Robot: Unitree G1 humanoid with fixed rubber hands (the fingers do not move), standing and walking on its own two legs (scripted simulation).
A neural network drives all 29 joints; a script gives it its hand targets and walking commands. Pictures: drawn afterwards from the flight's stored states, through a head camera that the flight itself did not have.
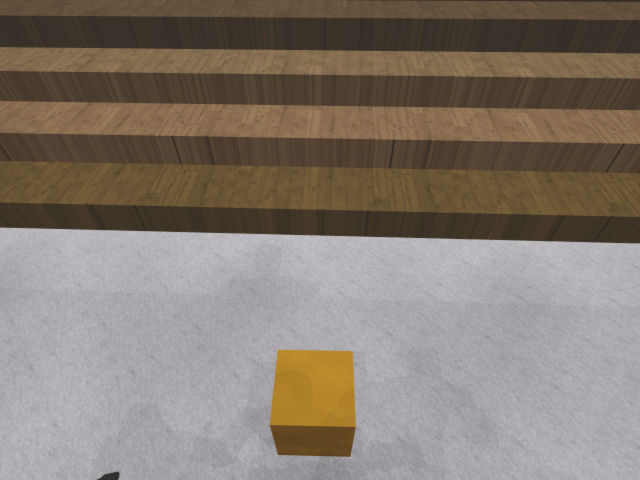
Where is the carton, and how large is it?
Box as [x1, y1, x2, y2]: [270, 350, 355, 456]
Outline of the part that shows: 278,350 270,418 270,427 278,454 349,456 355,428 352,351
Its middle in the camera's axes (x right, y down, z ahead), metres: -0.01 +0.48 +1.11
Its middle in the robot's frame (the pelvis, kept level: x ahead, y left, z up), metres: +0.48 +0.05 -0.66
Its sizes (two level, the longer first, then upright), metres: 0.210 0.200 0.250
